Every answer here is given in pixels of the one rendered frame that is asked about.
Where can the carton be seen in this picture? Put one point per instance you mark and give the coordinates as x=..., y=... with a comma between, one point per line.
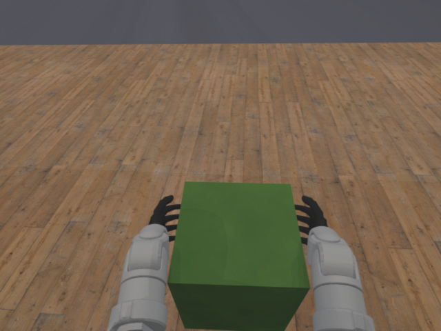
x=237, y=262

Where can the right robot hand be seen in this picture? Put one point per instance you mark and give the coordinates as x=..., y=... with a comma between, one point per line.
x=315, y=213

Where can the robot left forearm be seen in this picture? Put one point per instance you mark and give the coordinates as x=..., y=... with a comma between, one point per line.
x=141, y=302

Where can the robot right forearm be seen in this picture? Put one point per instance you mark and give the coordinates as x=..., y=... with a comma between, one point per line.
x=337, y=287

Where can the left robot hand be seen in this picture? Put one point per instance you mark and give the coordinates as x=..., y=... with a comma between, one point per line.
x=159, y=216

